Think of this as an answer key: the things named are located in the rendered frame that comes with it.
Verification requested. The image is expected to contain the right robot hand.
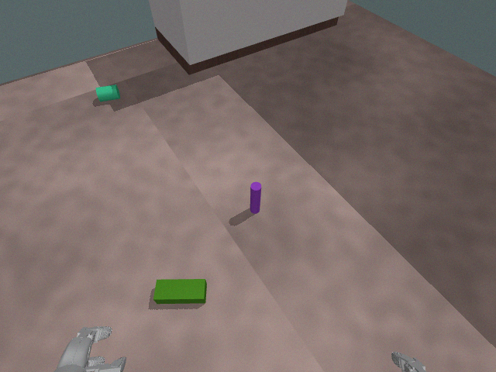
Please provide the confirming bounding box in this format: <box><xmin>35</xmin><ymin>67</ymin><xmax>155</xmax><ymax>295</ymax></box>
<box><xmin>391</xmin><ymin>352</ymin><xmax>426</xmax><ymax>372</ymax></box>

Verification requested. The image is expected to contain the left robot hand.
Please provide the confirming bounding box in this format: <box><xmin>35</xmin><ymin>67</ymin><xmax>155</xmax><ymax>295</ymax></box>
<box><xmin>57</xmin><ymin>326</ymin><xmax>126</xmax><ymax>372</ymax></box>

